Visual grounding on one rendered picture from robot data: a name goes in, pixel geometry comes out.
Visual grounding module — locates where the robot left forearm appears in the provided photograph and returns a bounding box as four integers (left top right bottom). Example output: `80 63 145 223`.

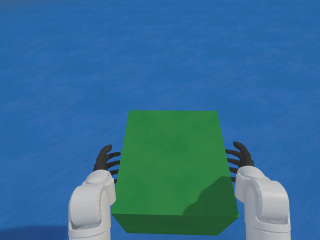
68 169 116 240

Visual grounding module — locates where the left robot hand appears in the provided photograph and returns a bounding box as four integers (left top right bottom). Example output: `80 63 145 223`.
93 144 121 184

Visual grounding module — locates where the right robot hand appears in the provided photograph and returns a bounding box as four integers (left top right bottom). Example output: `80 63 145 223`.
225 141 255 183

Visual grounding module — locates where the robot right forearm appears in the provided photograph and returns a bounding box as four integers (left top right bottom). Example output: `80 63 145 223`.
234 165 291 240

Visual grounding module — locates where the carton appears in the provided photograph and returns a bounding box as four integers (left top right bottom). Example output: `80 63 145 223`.
111 110 240 236

